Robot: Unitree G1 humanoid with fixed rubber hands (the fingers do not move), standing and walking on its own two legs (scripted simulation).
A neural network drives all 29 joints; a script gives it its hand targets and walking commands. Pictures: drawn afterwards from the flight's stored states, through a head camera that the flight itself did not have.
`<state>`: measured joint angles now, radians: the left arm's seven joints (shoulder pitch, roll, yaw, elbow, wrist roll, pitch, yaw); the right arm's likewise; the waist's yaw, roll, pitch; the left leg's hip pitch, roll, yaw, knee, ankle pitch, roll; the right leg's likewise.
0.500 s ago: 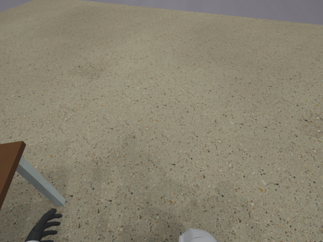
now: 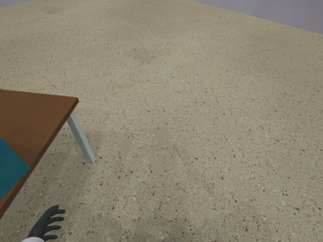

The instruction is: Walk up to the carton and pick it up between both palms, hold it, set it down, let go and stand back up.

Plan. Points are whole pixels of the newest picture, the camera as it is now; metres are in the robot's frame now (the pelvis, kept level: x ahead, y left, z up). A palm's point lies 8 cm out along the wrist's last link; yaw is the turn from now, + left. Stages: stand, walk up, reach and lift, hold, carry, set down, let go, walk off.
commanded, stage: walk up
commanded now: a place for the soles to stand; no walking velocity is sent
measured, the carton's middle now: out of the picture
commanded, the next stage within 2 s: none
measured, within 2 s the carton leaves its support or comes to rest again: neither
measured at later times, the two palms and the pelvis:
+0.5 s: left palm out of the picture +0.06 +0.37 -0.10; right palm (225, 175) +0.32 -0.20 -0.08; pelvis +0.10 +0.04 +0.00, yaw +15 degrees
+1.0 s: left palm (20, 221) +0.21 +0.36 -0.07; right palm (203, 129) +0.52 -0.17 -0.09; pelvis +0.28 +0.04 +0.00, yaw +32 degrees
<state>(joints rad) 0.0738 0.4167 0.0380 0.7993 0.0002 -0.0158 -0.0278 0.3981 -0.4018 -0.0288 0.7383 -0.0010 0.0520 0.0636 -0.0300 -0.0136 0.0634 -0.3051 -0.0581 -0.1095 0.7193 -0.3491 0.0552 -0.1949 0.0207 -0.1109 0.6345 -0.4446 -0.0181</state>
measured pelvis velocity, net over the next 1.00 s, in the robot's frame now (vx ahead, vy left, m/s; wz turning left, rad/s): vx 0.28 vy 0.04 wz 0.56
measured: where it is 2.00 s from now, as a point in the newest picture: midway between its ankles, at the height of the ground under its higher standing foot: (144, 238)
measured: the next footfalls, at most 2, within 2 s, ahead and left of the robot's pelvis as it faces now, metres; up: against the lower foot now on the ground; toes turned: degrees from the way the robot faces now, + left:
left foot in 0.48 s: +0.19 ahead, +0.21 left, +0.00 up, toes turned +16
right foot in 0.88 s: +0.39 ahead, +0.01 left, +0.00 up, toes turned +21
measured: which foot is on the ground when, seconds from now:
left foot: up 0.00-0.46, down 0.48-0.88, up 0.90-1.00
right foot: down 0.00-0.50, up 0.52-0.86, down 0.88-1.00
